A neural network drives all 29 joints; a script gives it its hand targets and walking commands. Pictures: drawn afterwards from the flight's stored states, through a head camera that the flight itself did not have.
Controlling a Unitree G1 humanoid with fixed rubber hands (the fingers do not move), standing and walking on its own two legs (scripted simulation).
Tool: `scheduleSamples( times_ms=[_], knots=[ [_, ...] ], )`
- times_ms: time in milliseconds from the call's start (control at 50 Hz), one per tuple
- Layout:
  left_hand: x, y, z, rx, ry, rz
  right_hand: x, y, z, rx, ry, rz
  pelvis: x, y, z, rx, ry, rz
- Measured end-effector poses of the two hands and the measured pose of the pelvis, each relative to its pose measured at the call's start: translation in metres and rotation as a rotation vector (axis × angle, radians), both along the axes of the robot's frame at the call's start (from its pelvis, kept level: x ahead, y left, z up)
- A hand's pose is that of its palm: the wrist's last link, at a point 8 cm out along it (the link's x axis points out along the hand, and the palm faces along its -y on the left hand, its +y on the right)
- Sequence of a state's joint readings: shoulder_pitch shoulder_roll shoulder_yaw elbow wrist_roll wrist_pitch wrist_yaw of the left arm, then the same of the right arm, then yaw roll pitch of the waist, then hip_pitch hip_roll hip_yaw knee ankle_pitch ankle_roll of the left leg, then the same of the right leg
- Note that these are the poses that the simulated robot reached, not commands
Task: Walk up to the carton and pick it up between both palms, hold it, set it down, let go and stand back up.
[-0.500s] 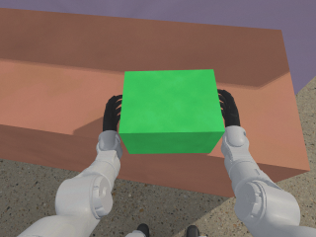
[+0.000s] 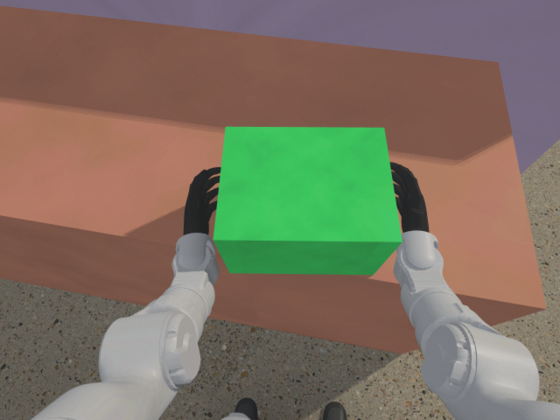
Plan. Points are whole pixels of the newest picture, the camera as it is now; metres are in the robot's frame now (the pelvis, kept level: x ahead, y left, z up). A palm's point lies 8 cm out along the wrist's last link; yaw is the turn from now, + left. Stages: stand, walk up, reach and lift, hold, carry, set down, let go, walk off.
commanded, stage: reach and lift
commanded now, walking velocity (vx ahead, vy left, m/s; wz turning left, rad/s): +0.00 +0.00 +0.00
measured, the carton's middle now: (302, 204) +0.42 +0.01 +0.00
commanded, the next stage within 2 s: none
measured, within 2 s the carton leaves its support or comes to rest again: leaves its support in 0.68 s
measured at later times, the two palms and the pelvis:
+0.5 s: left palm (198, 228) +0.37 +0.17 -0.02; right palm (412, 224) +0.39 -0.15 +0.00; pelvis -0.01 +0.00 +0.00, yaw -1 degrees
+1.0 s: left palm (189, 201) +0.37 +0.16 +0.07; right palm (439, 197) +0.39 -0.16 +0.08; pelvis -0.01 +0.00 +0.00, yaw +1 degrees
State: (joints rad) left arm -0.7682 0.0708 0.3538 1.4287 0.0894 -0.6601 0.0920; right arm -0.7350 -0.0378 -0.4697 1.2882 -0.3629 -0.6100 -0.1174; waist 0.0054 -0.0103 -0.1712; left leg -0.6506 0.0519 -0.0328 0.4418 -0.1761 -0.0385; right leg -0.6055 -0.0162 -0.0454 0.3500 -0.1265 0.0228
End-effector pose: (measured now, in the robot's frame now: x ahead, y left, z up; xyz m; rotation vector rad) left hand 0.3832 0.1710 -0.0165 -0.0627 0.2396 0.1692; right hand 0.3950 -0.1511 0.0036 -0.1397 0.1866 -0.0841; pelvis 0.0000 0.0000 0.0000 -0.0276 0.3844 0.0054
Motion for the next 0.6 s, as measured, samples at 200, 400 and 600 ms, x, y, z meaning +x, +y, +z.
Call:
scheduleSamples(
  times_ms=[200, 400, 600],
  knots=[
    [-0.001, 0.000, 0.001, -0.001, -0.019, -0.011, -0.005, 0.000, 0.001, -0.007, -0.020, -0.007, -0.006, 0.000, -0.001, -0.002, 0.024, -0.008],
    [-0.005, -0.001, 0.000, -0.001, 0.001, -0.010, -0.008, -0.002, 0.000, -0.009, -0.003, -0.004, -0.008, 0.000, -0.002, -0.005, 0.032, -0.012],
    [-0.012, 0.000, 0.001, 0.006, 0.042, 0.000, -0.011, 0.000, -0.002, 0.002, 0.036, 0.004, -0.010, -0.001, -0.003, -0.007, 0.019, -0.008]
  ],
)
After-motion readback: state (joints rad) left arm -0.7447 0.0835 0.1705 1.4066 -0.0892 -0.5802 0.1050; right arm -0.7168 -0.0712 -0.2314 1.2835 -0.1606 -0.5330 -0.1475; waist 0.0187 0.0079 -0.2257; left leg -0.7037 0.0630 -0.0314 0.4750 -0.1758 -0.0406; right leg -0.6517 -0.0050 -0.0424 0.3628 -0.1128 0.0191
